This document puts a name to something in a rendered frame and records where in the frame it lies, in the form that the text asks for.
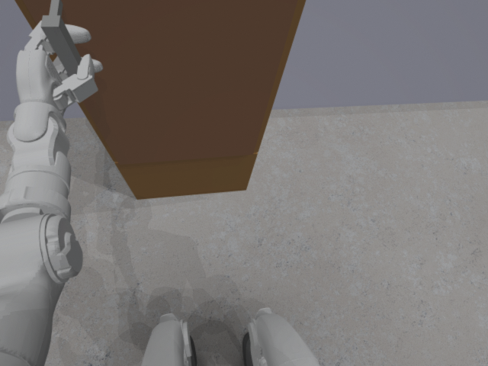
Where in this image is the left robot thigh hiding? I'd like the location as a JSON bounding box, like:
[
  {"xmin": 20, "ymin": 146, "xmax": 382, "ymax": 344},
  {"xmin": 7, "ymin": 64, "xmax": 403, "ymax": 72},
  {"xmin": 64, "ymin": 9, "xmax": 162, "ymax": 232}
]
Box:
[{"xmin": 141, "ymin": 319, "xmax": 192, "ymax": 366}]

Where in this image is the cupboard door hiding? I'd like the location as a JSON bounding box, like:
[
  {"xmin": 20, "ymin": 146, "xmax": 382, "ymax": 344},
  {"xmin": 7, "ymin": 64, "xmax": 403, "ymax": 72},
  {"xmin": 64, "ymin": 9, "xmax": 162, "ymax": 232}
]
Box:
[{"xmin": 23, "ymin": 0, "xmax": 297, "ymax": 165}]

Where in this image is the handle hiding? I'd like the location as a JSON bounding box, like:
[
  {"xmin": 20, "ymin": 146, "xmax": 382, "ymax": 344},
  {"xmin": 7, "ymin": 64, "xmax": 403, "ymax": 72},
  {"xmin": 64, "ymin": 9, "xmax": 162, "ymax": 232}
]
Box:
[{"xmin": 41, "ymin": 0, "xmax": 82, "ymax": 76}]

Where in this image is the right robot thigh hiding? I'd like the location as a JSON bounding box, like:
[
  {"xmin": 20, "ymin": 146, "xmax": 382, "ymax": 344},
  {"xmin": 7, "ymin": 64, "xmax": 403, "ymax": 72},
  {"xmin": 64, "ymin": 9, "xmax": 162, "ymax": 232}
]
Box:
[{"xmin": 249, "ymin": 313, "xmax": 320, "ymax": 366}]

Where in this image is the left robot upper arm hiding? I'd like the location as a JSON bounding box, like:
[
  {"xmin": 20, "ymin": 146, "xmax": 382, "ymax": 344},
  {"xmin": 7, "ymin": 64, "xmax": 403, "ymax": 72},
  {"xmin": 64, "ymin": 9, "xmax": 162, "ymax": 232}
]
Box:
[{"xmin": 0, "ymin": 213, "xmax": 83, "ymax": 366}]

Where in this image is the robot left forearm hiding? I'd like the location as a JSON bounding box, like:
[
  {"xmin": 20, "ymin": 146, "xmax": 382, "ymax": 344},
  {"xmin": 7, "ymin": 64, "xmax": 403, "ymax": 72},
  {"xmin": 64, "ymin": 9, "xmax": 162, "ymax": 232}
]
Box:
[{"xmin": 0, "ymin": 101, "xmax": 71, "ymax": 223}]

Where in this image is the robot left hand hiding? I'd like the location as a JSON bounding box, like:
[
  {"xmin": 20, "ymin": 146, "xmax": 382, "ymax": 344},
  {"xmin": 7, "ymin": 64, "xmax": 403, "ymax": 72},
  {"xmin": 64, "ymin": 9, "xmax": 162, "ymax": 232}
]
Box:
[{"xmin": 16, "ymin": 21, "xmax": 103, "ymax": 116}]

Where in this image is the robot thigh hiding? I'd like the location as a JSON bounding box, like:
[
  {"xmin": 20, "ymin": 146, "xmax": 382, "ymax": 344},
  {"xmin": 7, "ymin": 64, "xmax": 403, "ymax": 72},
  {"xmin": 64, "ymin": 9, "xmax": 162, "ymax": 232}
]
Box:
[
  {"xmin": 249, "ymin": 313, "xmax": 320, "ymax": 366},
  {"xmin": 141, "ymin": 319, "xmax": 192, "ymax": 366}
]

